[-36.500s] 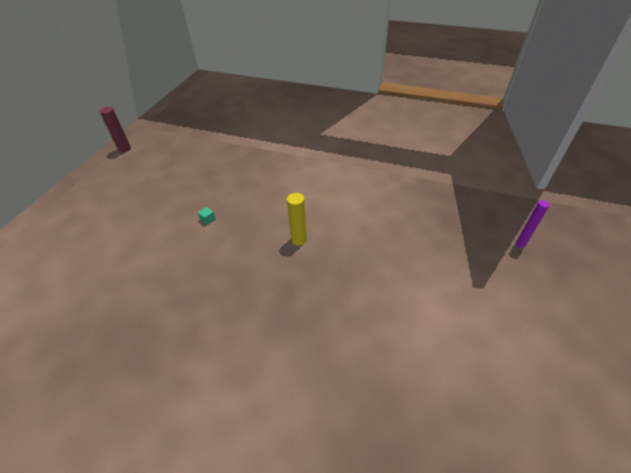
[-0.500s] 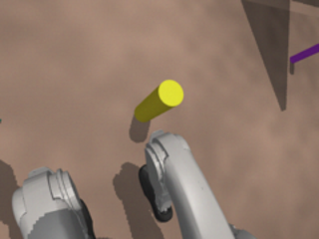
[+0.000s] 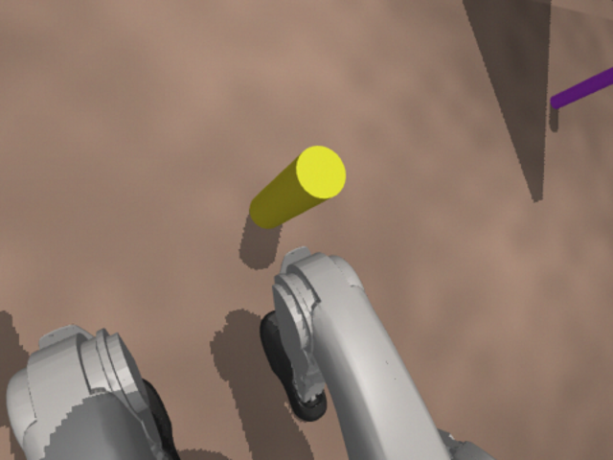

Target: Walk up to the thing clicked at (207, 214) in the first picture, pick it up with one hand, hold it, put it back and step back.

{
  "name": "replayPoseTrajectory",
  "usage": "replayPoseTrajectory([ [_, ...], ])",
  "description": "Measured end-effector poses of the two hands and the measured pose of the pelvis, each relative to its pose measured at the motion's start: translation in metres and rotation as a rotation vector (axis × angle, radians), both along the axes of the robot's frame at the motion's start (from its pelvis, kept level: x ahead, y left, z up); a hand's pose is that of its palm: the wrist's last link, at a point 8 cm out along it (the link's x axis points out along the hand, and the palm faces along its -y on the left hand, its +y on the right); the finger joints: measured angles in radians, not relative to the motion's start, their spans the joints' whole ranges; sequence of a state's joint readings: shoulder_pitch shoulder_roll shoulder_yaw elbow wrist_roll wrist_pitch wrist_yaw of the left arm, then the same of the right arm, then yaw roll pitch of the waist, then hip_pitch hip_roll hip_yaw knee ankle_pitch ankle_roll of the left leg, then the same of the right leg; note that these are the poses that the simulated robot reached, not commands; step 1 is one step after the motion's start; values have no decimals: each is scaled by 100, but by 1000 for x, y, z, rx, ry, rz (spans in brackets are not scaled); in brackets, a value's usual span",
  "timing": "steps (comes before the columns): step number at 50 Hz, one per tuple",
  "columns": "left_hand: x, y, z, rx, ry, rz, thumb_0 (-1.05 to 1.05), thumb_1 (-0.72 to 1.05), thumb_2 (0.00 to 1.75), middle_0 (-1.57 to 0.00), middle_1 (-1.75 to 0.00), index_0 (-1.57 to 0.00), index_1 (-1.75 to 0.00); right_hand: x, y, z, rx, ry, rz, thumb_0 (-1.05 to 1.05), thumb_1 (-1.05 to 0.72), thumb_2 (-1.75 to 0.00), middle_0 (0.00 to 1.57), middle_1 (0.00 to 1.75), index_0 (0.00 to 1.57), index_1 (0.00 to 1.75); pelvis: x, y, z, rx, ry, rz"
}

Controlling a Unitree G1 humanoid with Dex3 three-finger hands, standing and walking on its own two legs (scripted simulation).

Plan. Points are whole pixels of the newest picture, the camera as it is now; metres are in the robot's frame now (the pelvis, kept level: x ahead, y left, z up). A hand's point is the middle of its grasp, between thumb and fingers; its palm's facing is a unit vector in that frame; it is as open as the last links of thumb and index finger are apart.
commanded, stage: rise first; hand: left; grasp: from above
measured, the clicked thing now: out of the picture +0.46 +0.34 -0.31
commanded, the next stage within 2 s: approach in 0.64 s
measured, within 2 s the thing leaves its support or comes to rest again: neither
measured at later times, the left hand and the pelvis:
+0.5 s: hand out of the picture +0.43 +0.37 -0.20, palm faces -0.14 -0.41 -0.90, open 14.0 cm; pelvis +0.00 +0.00 +0.00, yaw +0 degrees
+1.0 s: hand out of the picture +0.44 +0.34 -0.21, palm faces -0.17 -0.41 -0.89, open 13.7 cm; pelvis +0.00 +0.00 +0.00, yaw +1 degrees
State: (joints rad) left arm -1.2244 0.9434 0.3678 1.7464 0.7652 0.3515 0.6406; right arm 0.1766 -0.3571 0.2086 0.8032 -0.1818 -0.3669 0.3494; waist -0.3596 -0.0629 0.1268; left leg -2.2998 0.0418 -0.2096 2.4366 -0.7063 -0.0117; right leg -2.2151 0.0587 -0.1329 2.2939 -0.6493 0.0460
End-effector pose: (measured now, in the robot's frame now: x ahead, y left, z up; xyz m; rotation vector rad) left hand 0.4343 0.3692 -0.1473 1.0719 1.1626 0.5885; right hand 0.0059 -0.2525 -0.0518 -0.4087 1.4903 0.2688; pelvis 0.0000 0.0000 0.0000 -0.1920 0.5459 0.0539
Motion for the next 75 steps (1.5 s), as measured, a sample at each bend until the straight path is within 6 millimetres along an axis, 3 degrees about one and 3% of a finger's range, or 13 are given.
replayPoseTrajectory([
  [16,-12,7,-1,6,5,1,0,-54,99,-13,-103,-11,-105,7,5,-4,11,-17,10,0,-92,-90,20,30,20,30,-1,2,-1,-4,-5,7],
  [41,-8,0,-5,3,10,-11,0,-51,97,-13,-103,-13,-104,-7,2,1,3,13,-8,0,-92,-90,20,30,20,30,-2,0,-1,1,-9,4],
  [46,-2,-6,-6,7,7,-34,0,-49,96,-15,-101,-14,-102,-8,1,2,3,17,-7,0,-91,-90,20,30,20,30,-2,0,-1,1,-7,6],
  [52,17,-30,-7,-20,-13,-80,-1,-48,96,-16,-101,-15,-102,-12,1,4,3,28,-13,0,-91,-90,20,30,20,30,-1,-1,0,1,-6,7],
  [61,48,-51,9,12,-39,-131,0,-49,97,-16,-101,-15,-102,-19,-1,9,-7,14,-51,0,-91,-90,20,30,20,30,1,-2,3,-2,7,-9],
  [67,26,-43,9,18,15,-82,0,-48,95,-15,-102,-14,-103,-19,5,5,23,13,-58,0,-92,-90,20,30,20,30,0,-2,6,5,7,-12],
  [75,-13,-26,-10,-5,59,-24,0,-46,93,-16,-101,-16,-101,-17,7,-1,31,11,-27,0,-91,-90,20,30,20,30,-5,-3,3,9,-17,-1],
])
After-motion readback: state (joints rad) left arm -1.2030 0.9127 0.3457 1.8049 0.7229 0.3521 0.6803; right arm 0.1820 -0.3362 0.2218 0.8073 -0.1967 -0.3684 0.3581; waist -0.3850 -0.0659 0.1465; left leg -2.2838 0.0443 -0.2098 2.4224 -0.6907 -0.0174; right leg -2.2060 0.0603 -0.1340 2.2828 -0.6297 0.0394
